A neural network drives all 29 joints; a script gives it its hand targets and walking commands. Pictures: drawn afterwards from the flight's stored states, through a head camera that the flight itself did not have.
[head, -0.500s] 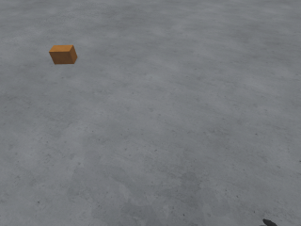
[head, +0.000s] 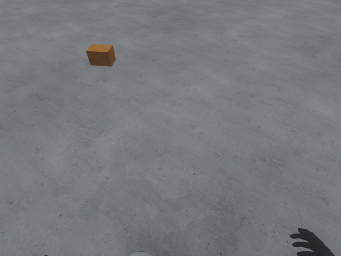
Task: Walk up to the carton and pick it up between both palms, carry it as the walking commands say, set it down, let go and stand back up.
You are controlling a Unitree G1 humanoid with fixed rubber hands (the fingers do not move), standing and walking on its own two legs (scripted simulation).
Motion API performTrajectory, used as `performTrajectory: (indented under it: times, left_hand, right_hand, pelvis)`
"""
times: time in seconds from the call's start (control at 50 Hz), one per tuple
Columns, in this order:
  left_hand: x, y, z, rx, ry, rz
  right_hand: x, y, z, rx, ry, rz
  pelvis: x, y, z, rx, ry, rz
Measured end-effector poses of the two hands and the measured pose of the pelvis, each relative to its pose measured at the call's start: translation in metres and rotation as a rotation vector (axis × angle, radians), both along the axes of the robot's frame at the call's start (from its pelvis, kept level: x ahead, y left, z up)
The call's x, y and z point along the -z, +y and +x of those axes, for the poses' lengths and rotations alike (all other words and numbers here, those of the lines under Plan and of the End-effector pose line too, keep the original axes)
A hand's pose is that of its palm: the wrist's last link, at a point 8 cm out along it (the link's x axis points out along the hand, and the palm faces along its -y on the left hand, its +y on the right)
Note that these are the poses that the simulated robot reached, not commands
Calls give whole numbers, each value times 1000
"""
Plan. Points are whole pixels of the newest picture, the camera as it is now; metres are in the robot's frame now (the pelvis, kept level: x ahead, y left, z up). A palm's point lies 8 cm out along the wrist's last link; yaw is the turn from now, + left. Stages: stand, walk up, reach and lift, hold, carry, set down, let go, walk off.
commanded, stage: walk up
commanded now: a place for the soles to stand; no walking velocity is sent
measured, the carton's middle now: (101, 55) +2.29 +0.80 -0.69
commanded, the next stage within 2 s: none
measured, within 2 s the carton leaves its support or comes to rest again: neither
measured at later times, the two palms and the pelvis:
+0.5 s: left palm (40, 168) +0.38 +0.41 -0.05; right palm (268, 191) +0.31 -0.24 -0.07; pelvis +0.24 +0.09 -0.01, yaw +9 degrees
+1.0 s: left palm (20, 163) +0.42 +0.51 -0.08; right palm (176, 69) +0.86 -0.01 -0.02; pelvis +0.54 +0.17 -0.03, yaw +22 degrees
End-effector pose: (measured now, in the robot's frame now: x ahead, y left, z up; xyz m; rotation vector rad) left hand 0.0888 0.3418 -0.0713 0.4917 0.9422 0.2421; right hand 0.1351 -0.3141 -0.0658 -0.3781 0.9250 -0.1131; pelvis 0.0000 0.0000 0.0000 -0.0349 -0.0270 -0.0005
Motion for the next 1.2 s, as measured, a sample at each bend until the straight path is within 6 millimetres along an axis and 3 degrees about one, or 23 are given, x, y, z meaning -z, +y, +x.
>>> performTrajectory:
  times: [0.08,0.14,0.18,0.28,0.36,0.42,0.48,0.58,0.62,0.66,0.74,0.84,0.9,0.96,1.02,1.06,1.12,1.2]
  left_hand:
    - [-1,36,20,-14,-47,9]
    - [8,67,50,-27,-88,2]
    - [19,81,74,-21,-106,-18]
    - [10,73,148,45,-193,-102]
    - [-4,67,197,94,-197,-132]
    - [-14,66,234,106,-212,-130]
    - [-23,66,277,105,-233,-114]
    - [-26,69,348,77,-289,-35]
    - [-23,75,357,30,-290,-2]
    - [-21,81,351,-29,-254,17]
    - [-23,94,321,-162,-150,34]
    - [-23,112,295,-294,-36,34]
    - [-17,127,298,-346,21,17]
    - [-4,147,316,-391,60,-3]
    - [18,174,346,-422,80,-25]
    - [31,188,380,-422,61,-52]
    - [31,205,455,-377,-37,-83]
    - [16,218,554,-270,-120,-104]
  right_hand:
    - [-16,28,57,-83,-66,-15]
    - [-19,48,94,-116,-110,-63]
    - [-12,55,108,-97,-136,-107]
    - [-11,67,103,-32,-54,-143]
    - [-14,71,110,-9,5,-142]
    - [-9,72,127,-15,50,-132]
    - [1,71,159,-23,77,-117]
    - [30,64,245,-55,88,-99]
    - [41,71,290,-85,70,-82]
    - [39,87,345,-143,12,-59]
    - [18,133,455,-295,-103,-14]
    - [-16,198,572,-468,-200,22]
    - [-34,239,635,-546,-264,22]
    - [-44,280,693,-604,-314,8]
    - [-40,313,743,-634,-359,-38]
    - [-31,319,762,-598,-360,-71]
    - [-23,311,764,-530,-284,-103]
    - [-21,282,755,-429,-176,-141]
  pelvis:
    - [6,22,29,-39,-11,-1]
    - [20,48,58,-69,-15,-3]
    - [33,65,73,-90,-11,6]
    - [23,80,112,-105,4,45]
    - [11,89,151,-117,12,52]
    - [9,93,184,-134,10,55]
    - [11,93,223,-148,4,57]
    - [30,84,299,-189,-1,43]
    - [37,82,321,-210,-6,30]
    - [34,84,342,-233,-15,22]
    - [22,93,384,-278,-23,8]
    - [11,111,440,-323,-27,5]
    - [11,128,476,-346,-26,3]
    - [17,152,515,-371,-17,4]
    - [34,183,554,-385,-6,11]
    - [42,198,574,-399,-2,21]
    - [37,210,605,-401,2,37]
    - [24,221,648,-381,5,51]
